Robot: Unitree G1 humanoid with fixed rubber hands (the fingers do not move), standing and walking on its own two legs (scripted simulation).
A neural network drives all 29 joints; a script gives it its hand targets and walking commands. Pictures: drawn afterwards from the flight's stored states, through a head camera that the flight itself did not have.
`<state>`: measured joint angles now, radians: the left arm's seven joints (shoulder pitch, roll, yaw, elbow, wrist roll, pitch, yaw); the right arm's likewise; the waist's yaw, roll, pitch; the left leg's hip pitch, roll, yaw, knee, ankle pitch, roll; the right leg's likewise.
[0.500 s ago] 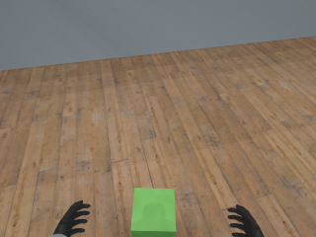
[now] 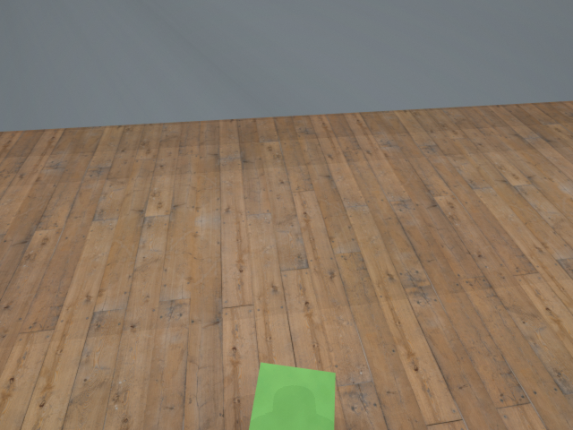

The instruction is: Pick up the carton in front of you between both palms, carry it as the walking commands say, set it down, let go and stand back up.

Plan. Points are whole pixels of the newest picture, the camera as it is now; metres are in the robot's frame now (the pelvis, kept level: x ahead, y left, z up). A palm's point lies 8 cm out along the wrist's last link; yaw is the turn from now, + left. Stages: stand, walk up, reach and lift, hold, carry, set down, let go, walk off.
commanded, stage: stand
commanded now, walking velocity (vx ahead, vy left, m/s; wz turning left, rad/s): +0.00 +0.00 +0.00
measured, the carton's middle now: (292, 420) +0.32 -0.02 -0.63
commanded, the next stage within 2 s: none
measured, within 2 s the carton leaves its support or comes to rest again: neither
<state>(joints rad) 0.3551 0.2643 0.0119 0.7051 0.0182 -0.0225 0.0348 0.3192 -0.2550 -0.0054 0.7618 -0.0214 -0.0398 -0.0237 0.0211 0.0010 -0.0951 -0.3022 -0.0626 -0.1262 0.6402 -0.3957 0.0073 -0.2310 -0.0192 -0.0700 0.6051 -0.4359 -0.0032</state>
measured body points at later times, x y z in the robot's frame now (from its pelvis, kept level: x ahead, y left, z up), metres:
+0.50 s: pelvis -0.01 +0.00 +0.00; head -0.01 +0.01 +0.45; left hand +0.01 +0.27 -0.13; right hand +0.08 -0.25 -0.13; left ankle -0.04 +0.12 -0.72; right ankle -0.08 -0.11 -0.72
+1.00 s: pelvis -0.02 +0.00 +0.01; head -0.02 +0.00 +0.46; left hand -0.05 +0.25 -0.14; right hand +0.03 -0.25 -0.13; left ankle -0.04 +0.12 -0.72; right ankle -0.08 -0.11 -0.72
